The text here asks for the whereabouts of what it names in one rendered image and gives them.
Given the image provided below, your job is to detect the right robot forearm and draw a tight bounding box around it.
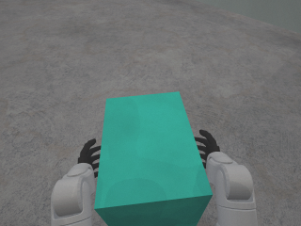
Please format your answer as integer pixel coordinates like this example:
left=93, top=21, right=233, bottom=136
left=206, top=152, right=258, bottom=226

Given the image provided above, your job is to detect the robot left hand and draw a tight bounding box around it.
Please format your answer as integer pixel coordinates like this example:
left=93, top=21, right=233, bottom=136
left=77, top=138, right=102, bottom=178

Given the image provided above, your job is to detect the left robot forearm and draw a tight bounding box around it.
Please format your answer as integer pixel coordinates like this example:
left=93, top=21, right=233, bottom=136
left=51, top=163, right=96, bottom=226

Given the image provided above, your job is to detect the robot right hand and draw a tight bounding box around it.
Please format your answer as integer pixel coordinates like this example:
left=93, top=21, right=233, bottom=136
left=194, top=129, right=220, bottom=169

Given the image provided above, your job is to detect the carton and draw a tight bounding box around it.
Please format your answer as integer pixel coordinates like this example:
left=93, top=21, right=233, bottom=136
left=94, top=91, right=213, bottom=226

